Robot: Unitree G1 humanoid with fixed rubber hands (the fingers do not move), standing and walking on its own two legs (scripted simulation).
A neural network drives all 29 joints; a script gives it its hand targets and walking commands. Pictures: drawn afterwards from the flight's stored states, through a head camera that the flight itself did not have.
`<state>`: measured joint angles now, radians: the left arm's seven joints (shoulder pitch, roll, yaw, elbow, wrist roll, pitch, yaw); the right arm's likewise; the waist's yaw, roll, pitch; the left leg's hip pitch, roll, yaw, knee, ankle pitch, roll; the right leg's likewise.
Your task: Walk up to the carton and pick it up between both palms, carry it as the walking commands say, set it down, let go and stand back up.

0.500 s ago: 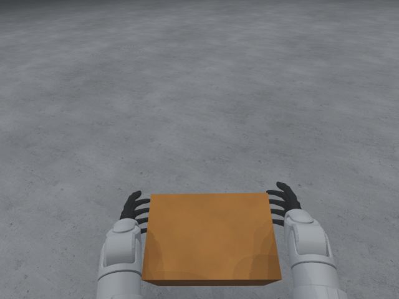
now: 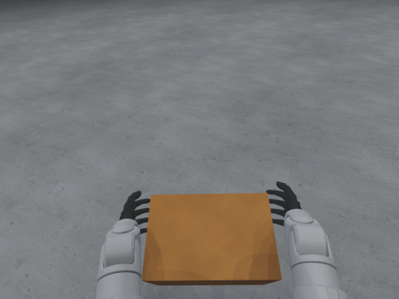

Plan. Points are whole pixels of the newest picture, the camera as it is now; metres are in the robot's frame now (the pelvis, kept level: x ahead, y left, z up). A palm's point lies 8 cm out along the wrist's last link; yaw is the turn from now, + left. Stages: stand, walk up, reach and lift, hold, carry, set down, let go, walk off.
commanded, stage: hold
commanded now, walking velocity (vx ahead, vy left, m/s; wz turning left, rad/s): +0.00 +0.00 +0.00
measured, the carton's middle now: (209, 242) +0.28 +0.00 -0.04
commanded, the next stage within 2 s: carry in 0.42 s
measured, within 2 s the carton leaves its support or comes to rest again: neither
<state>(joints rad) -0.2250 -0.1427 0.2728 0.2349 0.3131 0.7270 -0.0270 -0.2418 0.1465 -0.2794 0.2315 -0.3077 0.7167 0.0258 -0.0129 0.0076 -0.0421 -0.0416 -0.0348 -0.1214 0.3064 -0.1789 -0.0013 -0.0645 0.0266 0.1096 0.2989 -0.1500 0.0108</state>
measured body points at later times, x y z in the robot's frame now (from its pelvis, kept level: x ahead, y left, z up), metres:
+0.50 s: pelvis +0.00 +0.01 -0.01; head -0.04 +0.00 +0.44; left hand +0.30 +0.17 +0.03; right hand +0.29 -0.17 +0.04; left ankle +0.00 +0.13 -0.75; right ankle +0.02 -0.13 -0.75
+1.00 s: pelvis +0.01 +0.08 -0.04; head +0.04 +0.06 +0.41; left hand +0.34 +0.07 +0.02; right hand +0.17 -0.22 +0.02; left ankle +0.02 +0.19 -0.70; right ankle -0.01 -0.03 -0.75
